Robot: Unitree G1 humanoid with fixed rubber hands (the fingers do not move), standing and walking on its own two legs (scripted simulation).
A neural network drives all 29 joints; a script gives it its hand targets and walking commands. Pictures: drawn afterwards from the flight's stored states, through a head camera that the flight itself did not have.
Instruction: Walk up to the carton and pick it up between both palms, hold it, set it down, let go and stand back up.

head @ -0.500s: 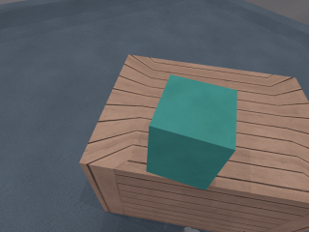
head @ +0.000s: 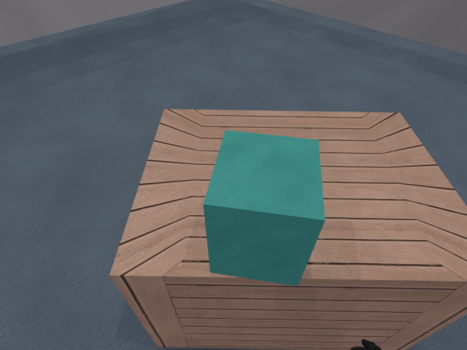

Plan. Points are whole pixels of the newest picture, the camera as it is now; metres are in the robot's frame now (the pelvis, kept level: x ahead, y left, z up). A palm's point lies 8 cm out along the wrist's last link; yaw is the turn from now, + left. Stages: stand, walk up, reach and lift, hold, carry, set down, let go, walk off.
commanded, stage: walk up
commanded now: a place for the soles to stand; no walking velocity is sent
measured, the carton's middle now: (262, 209) +0.44 -0.06 -0.02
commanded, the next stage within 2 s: none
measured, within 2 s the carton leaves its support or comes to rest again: neither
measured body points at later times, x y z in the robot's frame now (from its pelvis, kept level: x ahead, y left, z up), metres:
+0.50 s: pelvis +0.01 +0.00 -0.01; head +0.02 -0.02 +0.44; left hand +0.14 +0.25 -0.11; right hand +0.08 -0.28 -0.13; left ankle +0.02 +0.11 -0.73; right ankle +0.03 -0.11 -0.73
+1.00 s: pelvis +0.01 +0.00 -0.01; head +0.02 -0.02 +0.44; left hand +0.14 +0.25 -0.11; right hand +0.06 -0.29 -0.13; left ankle +0.02 +0.10 -0.72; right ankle +0.03 -0.11 -0.73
